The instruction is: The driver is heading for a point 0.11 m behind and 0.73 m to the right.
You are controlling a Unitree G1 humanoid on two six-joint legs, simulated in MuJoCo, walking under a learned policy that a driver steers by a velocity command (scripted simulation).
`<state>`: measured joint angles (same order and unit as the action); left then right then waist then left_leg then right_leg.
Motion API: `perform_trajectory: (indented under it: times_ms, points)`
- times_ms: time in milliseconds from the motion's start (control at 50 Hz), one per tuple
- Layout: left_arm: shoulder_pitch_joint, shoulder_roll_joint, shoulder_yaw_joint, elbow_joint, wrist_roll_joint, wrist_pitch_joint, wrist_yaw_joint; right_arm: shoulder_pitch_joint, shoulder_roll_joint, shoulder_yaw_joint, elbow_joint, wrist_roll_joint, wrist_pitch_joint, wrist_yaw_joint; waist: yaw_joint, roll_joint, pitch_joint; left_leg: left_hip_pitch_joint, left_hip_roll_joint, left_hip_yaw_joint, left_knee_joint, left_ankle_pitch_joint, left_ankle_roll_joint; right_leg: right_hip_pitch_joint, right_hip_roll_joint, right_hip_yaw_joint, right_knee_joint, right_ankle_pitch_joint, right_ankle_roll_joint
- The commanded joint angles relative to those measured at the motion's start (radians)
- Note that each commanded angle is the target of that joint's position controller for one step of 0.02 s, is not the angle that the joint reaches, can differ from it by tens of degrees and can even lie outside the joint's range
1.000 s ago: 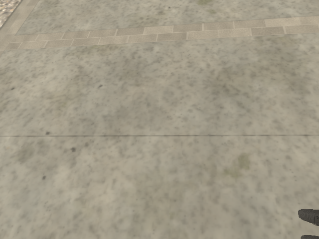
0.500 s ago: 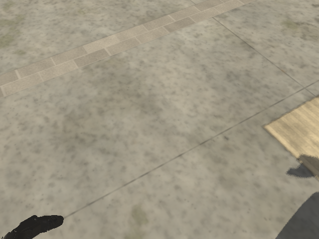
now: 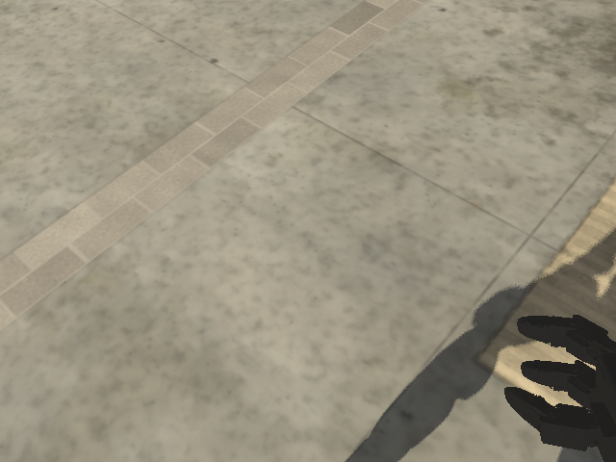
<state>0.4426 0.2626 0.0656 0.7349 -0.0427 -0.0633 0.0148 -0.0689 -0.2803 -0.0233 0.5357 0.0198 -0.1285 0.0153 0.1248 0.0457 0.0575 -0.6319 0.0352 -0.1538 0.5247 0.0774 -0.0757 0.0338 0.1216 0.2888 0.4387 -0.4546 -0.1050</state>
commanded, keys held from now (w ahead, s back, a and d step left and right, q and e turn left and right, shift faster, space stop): w+e+shift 0.18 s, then w+shift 0.20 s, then shift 0.30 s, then e+shift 0.32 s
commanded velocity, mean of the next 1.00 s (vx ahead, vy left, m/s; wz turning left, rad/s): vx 0.60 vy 0.00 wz -0.56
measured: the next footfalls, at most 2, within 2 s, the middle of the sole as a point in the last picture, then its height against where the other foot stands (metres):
left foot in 0.06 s outside the picture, level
right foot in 0.54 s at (465, 389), level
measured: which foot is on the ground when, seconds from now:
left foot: up 0.00-0.04, down 0.06-0.54, up 0.56-0.94, down 0.96-1.00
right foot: down 0.00-0.06, up 0.08-0.52, down 0.54-0.96, up 0.98-1.00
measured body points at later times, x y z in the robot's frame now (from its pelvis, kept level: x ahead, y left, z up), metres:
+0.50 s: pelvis +0.42 -0.01 -0.02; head +0.45 -0.03 +0.43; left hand +0.76 +0.06 -0.05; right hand +0.24 -0.22 -0.15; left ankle +0.23 +0.19 -0.72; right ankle +0.59 -0.18 -0.70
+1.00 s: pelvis +0.65 -0.07 +0.00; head +0.68 -0.08 +0.45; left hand +0.89 +0.14 -0.11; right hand +0.69 -0.39 -0.08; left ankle +0.78 -0.01 -0.73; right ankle +0.59 -0.17 -0.72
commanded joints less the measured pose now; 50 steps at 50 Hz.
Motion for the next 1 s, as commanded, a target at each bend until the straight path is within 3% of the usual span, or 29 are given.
perform_trajectory:
  times_ms: [20,40,60,80,100,120,140,160,180,240,280,320,400,460,500,520,540,560,580,600,620,640,680,780,880,940,960,980,1000]
  points:
    - [-0.062,0.163,0.054,-0.046,0.002,0.001,0.013,0.061,-0.171,-0.081,-0.048,0.026,-0.018,-0.007,-0.128,-0.176,-0.044,0.386,-0.043,0.055,-0.012,-0.085,0.021,-0.204,-0.161,0.163,0.017,0.432,-0.068]
    - [-0.095,0.163,0.050,-0.057,0.027,0.008,0.004,0.258,-0.199,-0.105,-0.014,0.034,-0.013,-0.016,-0.244,-0.183,-0.165,0.580,-0.027,0.076,0.027,-0.141,0.042,-0.211,-0.129,0.121,0.230,0.588,-0.028]
    - [-0.133,0.099,0.022,-0.091,0.060,0.009,-0.008,0.525,-0.223,-0.109,0.024,0.028,0.003,-0.031,-0.358,-0.146,-0.365,0.951,0.100,-0.035,0.157,-0.315,0.071,-0.401,-0.106,0.079,0.571,0.500,0.006]
    - [0.118,-0.054,-0.020,-0.130,-0.008,0.000,-0.015,0.545,-0.319,-0.114,0.052,-0.034,0.002,-0.011,-0.181,0.429,-0.559,1.243,0.383,-0.679,-0.123,-0.735,0.242,-0.715,0.018,-0.001,0.967,-0.146,0.046]
    - [0.077,0.045,-0.023,-0.112,-0.052,0.005,-0.005,0.482,-0.230,-0.102,0.031,-0.035,0.003,0.004,-0.205,0.431,-0.470,1.162,0.405,-0.866,-0.260,-1.086,0.251,-0.859,-0.098,-0.062,1.072,-0.027,0.046]
    - [-0.072,0.131,-0.005,-0.120,-0.030,0.012,-0.001,0.414,-0.146,-0.087,0.019,-0.022,0.012,-0.006,-0.246,0.257,-0.285,1.002,0.353,-0.669,-0.273,-0.974,0.218,-0.891,-0.129,-0.127,1.082,0.063,0.052]
    - [-0.155,0.150,0.003,-0.131,-0.003,0.015,-0.002,0.383,-0.132,-0.080,0.040,-0.030,0.024,-0.011,-0.237,0.068,-0.184,0.856,0.308,-0.485,-0.260,-0.739,0.196,-0.852,-0.166,-0.155,1.044,0.109,0.052]
    - [-0.221,0.141,0.005,-0.152,0.020,0.013,-0.007,0.374,-0.127,-0.078,0.067,-0.039,0.030,-0.012,-0.222,-0.002,-0.106,0.731,0.267,-0.342,-0.253,-0.549,0.189,-0.813,-0.200,-0.162,0.984,0.128,0.046]
    - [-0.216,0.122,0.008,-0.160,0.011,0.019,-0.016,0.354,-0.109,-0.072,0.090,-0.048,0.024,-0.016,-0.184,0.021,-0.067,0.647,0.243,-0.244,-0.263,-0.444,0.186,-0.766,-0.239,-0.147,0.939,0.151,0.041]
    - [-0.227,0.044,-0.010,-0.171,-0.009,0.038,-0.021,0.374,-0.045,-0.052,0.159,-0.017,0.010,0.002,-0.151,0.038,-0.009,0.568,0.211,-0.101,-0.310,-0.340,0.204,-0.774,-0.264,-0.153,0.872,0.129,0.020]
    - [-0.262,0.023,-0.022,-0.180,-0.001,0.037,-0.026,0.393,-0.067,-0.056,0.189,-0.012,0.005,0.006,-0.139,0.001,0.046,0.556,0.229,-0.044,-0.349,-0.263,0.228,-0.848,-0.253,-0.133,0.812,0.193,0.024]
    - [-0.316,0.039,-0.023,-0.191,0.004,0.027,-0.035,0.403,-0.100,-0.060,0.205,-0.025,0.004,0.004,-0.133,-0.023,0.092,0.547,0.219,0.044,-0.390,-0.170,0.237,-0.887,-0.227,-0.131,0.695,0.303,0.033]
    - [-0.504,0.034,-0.037,-0.240,0.023,-0.008,-0.071,0.491,-0.138,-0.053,0.257,-0.013,0.011,-0.007,-0.180,-0.069,0.152,0.546,0.190,0.211,-0.465,0.065,0.207,-0.777,-0.176,-0.273,0.378,0.499,0.019]
    - [-0.549,0.055,-0.024,-0.266,0.036,-0.039,-0.098,0.556,-0.212,-0.051,0.296,-0.004,0.029,-0.024,-0.163,0.027,0.077,0.639,0.192,0.272,-0.356,0.653,0.182,-0.546,-0.057,-0.395,0.211,0.516,0.000]
    - [-0.306,0.138,0.020,-0.203,0.038,-0.032,-0.089,0.542,-0.248,-0.051,0.307,-0.005,0.046,-0.038,-0.015,0.133,-0.086,0.678,0.198,0.280,-0.064,0.909,0.153,-0.256,-0.009,-0.380,0.153,0.503,-0.045]
    - [-0.136,0.171,0.038,-0.153,0.044,-0.019,-0.074,0.490,-0.248,-0.048,0.295,-0.002,0.052,-0.043,0.088,0.124,-0.147,0.591,0.169,0.303,0.155,0.883,0.117,-0.042,-0.046,-0.333,0.029,0.654,-0.071]
    - [-0.023,0.232,0.045,-0.107,0.060,-0.004,-0.052,0.502,-0.170,-0.031,0.249,-0.033,0.050,-0.048,0.066,-0.054,-0.266,0.330,0.061,0.284,0.549,0.054,0.073,0.291,-0.231,-0.103,0.146,0.998,-0.098]
    - [-0.072,0.265,0.023,-0.143,0.093,-0.008,-0.045,0.713,-0.050,0.014,0.256,-0.036,0.030,-0.026,-0.077,-0.283,-0.540,0.092,-0.077,0.112,0.950,-0.747,0.039,0.560,-0.551,0.341,0.222,1.495,-0.320]
    - [-0.041,0.200,0.026,-0.124,0.092,-0.006,-0.049,0.653,-0.166,-0.013,0.286,0.001,0.018,-0.017,0.006,-0.117,-0.675,0.104,-0.065,-0.073,1.005,-0.709,0.043,0.488,-0.538,0.341,0.132,1.380,-0.351]
    - [-0.119,0.193,0.021,-0.112,0.069,-0.010,-0.053,0.523,-0.162,-0.016,0.230,0.025,0.021,-0.020,-0.032,-0.099,-0.488,0.054,-0.005,-0.008,0.928,-0.655,0.043,0.320,-0.474,0.202,0.065,1.222,-0.303]
    - [-0.200,0.152,0.011,-0.098,0.040,-0.019,-0.053,0.449,-0.140,-0.012,0.213,0.012,0.027,-0.034,-0.075,-0.026,-0.302,0.015,0.041,0.050,0.822,-0.596,0.036,0.121,-0.412,0.105,0.010,1.096,-0.246]
    - [-0.244,0.109,-0.004,-0.097,0.036,-0.025,-0.050,0.431,-0.134,-0.016,0.222,0.000,0.041,-0.043,-0.108,-0.007,-0.220,0.042,0.064,0.062,0.772,-0.565,0.028,-0.026,-0.378,0.047,-0.040,1.040,-0.224]
    - [-0.281,0.094,-0.008,-0.079,0.060,-0.032,-0.053,0.465,-0.106,-0.017,0.230,-0.010,0.072,-0.042,-0.166,-0.039,-0.174,0.183,0.082,0.065,0.681,-0.511,0.014,-0.238,-0.347,-0.033,-0.120,1.029,-0.208]
    - [-0.297,0.188,0.030,-0.049,0.046,-0.003,-0.024,0.337,-0.074,-0.010,0.170,-0.037,0.096,-0.056,-0.173,-0.093,-0.166,0.229,0.024,0.102,0.391,-0.344,-0.018,-0.374,-0.265,-0.114,-0.125,1.016,-0.187]
    - [-0.262,0.202,0.045,-0.038,0.023,0.051,0.003,0.179,-0.108,-0.016,0.117,-0.025,0.113,-0.051,-0.136,-0.130,-0.163,0.256,-0.050,0.064,0.172,-0.252,-0.024,-0.358,-0.233,-0.003,-0.066,0.658,-0.123]
    - [-0.308,0.186,0.043,-0.059,0.013,0.073,0.016,0.220,-0.135,-0.033,0.122,-0.023,0.100,-0.042,-0.183,-0.161,-0.161,0.359,-0.059,0.050,-0.051,-0.190,0.002,-0.335,-0.190,0.098,0.033,0.479,-0.057]
    - [-0.289,0.147,0.033,-0.063,0.013,0.076,0.018,0.254,-0.159,-0.042,0.130,-0.032,0.092,-0.043,-0.185,-0.134,-0.169,0.450,0.011,0.034,-0.146,-0.083,0.037,-0.372,-0.136,0.082,0.122,0.355,-0.008]
    - [-0.198,0.064,0.013,-0.058,0.033,0.079,0.016,0.265,-0.220,-0.054,0.119,-0.047,0.098,-0.053,-0.134,0.073,-0.234,0.605,0.265,-0.156,-0.136,0.171,0.129,-0.485,-0.031,-0.056,0.379,-0.058,0.052]
    - [-0.109,0.108,0.024,-0.075,0.025,0.073,0.014,0.240,-0.230,-0.060,0.103,-0.081,0.110,-0.048,-0.088,0.242,-0.257,0.632,0.437,-0.401,-0.181,0.243,0.289,-0.646,0.019,-0.132,0.540,-0.240,0.089]
Velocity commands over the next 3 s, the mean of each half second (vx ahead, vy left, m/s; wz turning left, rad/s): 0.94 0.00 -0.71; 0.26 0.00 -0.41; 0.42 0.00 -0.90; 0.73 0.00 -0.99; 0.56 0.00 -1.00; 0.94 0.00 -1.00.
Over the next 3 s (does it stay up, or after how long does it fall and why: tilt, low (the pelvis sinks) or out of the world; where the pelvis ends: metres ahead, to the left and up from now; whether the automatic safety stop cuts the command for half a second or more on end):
stays up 0.49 -1.11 0.01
